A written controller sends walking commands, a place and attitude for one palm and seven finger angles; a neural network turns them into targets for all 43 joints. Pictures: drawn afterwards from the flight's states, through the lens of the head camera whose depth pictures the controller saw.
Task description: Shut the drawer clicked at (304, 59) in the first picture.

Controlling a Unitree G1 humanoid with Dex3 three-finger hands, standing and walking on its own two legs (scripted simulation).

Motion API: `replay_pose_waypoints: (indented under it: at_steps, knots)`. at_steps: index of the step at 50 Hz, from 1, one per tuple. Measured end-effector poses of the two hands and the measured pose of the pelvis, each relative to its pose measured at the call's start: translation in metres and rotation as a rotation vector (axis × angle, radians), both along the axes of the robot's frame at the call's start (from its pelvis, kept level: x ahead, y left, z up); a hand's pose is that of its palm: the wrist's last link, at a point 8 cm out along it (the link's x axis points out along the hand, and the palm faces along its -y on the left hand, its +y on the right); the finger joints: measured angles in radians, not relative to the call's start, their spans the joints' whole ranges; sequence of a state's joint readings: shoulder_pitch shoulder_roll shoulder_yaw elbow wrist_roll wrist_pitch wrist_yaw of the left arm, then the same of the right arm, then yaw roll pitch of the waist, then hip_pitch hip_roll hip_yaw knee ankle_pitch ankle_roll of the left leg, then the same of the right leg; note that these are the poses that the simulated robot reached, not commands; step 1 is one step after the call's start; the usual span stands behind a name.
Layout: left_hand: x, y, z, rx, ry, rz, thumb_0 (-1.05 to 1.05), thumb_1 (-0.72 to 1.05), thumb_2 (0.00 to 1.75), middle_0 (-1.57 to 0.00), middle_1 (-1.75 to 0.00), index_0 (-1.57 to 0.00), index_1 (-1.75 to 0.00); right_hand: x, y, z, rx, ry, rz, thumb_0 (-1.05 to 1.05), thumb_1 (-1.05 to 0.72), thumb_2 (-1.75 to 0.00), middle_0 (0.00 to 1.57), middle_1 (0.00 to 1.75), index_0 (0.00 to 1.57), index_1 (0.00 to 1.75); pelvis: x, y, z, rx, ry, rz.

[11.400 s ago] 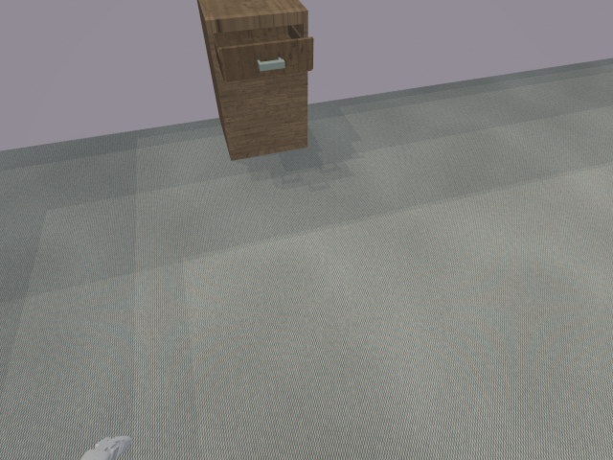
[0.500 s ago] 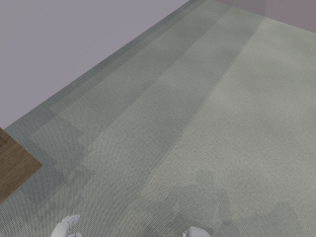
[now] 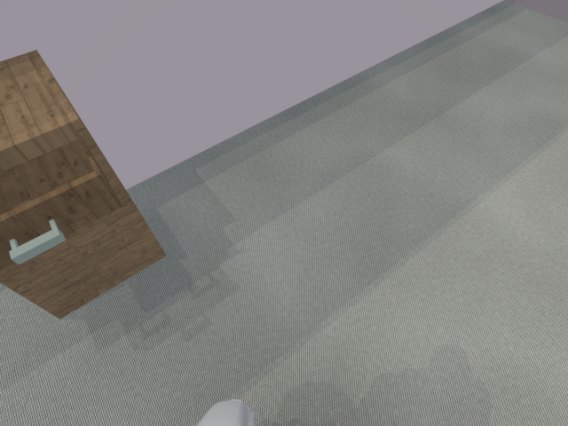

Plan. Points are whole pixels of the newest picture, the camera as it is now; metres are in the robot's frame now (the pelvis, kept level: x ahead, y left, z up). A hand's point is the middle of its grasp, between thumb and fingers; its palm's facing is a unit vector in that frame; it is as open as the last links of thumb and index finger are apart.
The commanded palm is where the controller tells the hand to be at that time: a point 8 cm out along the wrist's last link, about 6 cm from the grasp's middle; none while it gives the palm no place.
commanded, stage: turn to face it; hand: left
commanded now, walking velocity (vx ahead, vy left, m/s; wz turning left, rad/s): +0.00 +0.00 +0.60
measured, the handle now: (35, 239) +0.50 +0.62 -0.19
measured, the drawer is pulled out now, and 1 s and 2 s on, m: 0.16 0.16 0.16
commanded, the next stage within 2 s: take the last steps up to it in 0.98 s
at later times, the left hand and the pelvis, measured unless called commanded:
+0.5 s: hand out of the picture +0.05 +0.29 -0.16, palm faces +0.30 -0.93 -0.23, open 7.4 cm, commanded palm none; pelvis +0.01 +0.06 +0.00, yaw +16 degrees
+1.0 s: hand out of the picture -0.01 +0.21 -0.14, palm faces +0.52 -0.80 -0.29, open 7.4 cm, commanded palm none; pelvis +0.02 -0.01 +0.00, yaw +33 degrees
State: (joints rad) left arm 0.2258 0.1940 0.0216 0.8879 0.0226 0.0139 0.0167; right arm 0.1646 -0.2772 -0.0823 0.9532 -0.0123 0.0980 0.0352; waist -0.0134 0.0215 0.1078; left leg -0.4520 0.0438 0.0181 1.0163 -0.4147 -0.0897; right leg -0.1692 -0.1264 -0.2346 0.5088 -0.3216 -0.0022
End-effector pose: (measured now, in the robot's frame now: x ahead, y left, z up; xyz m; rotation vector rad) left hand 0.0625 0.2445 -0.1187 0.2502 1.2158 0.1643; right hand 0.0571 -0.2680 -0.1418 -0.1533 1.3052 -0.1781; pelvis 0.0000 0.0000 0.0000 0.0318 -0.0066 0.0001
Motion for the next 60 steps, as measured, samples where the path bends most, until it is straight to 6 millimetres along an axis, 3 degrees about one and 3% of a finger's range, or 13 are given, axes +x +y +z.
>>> replay_pose_waypoints:
  at_steps: [7, 11, 17, 24, 33, 38, 44, 50, 55, 60]
  knots:
    - [-0.068, 0.051, -0.036, -0.026, 0.119, 0.168, 0.01, 0.90, 0.90, -0.20, -0.30, -0.20, -0.30, 0.083, 0.044, 0.012, -0.064, -0.137, 0.188, 0.01, -0.91, -0.90, 0.20, 0.30, 0.19, 0.29, 0.004, 0.032, -0.017, -0.036, 0.012, 0.090]
    - [-0.083, 0.073, -0.041, -0.030, 0.155, 0.234, 0.01, 0.90, 0.90, -0.20, -0.30, -0.20, -0.30, 0.106, 0.071, 0.027, -0.082, -0.196, 0.256, 0.00, -0.91, -0.90, 0.20, 0.30, 0.20, 0.29, 0.004, 0.046, -0.014, -0.048, 0.003, 0.125]
    - [-0.062, 0.088, -0.026, -0.050, 0.048, 0.270, 0.01, 0.91, 0.90, -0.20, -0.30, -0.20, -0.30, 0.105, 0.097, 0.040, -0.082, -0.177, 0.304, 0.00, -0.91, -0.90, 0.20, 0.30, 0.20, 0.29, 0.004, 0.059, 0.001, -0.076, 0.000, 0.194]
    - [-0.035, 0.092, -0.013, -0.041, -0.064, 0.296, 0.01, 0.91, 0.90, -0.20, -0.30, -0.20, -0.30, 0.088, 0.106, 0.033, -0.050, -0.115, 0.324, 0.00, -0.90, -0.90, 0.21, 0.30, 0.20, 0.29, 0.007, 0.060, 0.005, -0.075, 0.005, 0.273]
    - [-0.006, 0.075, 0.005, 0.003, -0.157, 0.324, 0.01, 0.91, 0.90, -0.20, -0.30, -0.20, -0.30, 0.061, 0.080, 0.010, -0.022, 0.019, 0.337, 0.00, -0.90, -0.90, 0.21, 0.30, 0.20, 0.30, 0.011, 0.038, 0.002, -0.056, 0.021, 0.381]
    - [-0.009, 0.054, 0.013, 0.055, -0.197, 0.357, 0.01, 0.90, 0.90, -0.20, -0.30, -0.20, -0.30, 0.064, 0.056, -0.012, 0.007, 0.063, 0.360, 0.01, -0.91, -0.90, 0.21, 0.30, 0.20, 0.29, 0.017, 0.015, -0.007, -0.031, 0.025, 0.432]
    - [-0.053, 0.024, 0.022, 0.071, -0.142, 0.445, 0.01, 0.90, 0.90, -0.20, -0.30, -0.20, -0.30, 0.091, 0.046, -0.013, 0.024, 0.053, 0.429, 0.01, -0.91, -0.90, 0.20, 0.30, 0.20, 0.29, 0.019, 0.000, 0.000, -0.004, -0.006, 0.509]
    - [-0.107, -0.004, 0.014, 0.040, -0.070, 0.562, 0.01, 0.90, 0.90, -0.20, -0.30, -0.20, -0.30, 0.121, 0.056, -0.008, 0.020, 0.031, 0.529, 0.01, -0.91, -0.90, 0.20, 0.30, 0.20, 0.29, 0.018, -0.006, 0.003, 0.014, -0.017, 0.572]
    - [-0.165, -0.029, 0.001, -0.014, 0.028, 0.656, 0.01, 0.90, 0.90, -0.20, -0.30, -0.20, -0.30, 0.148, 0.084, -0.001, 0.007, -0.011, 0.619, 0.01, -0.91, -0.90, 0.20, 0.30, 0.19, 0.29, 0.008, -0.002, 0.002, 0.011, -0.017, 0.607]
    - [-0.228, -0.047, -0.017, -0.088, 0.134, 0.748, 0.01, 0.90, 0.90, -0.20, -0.30, -0.20, -0.30, 0.167, 0.134, 0.012, 0.005, -0.100, 0.721, 0.01, -0.91, -0.90, 0.20, 0.29, 0.19, 0.29, -0.006, 0.012, -0.002, -0.017, -0.020, 0.634]
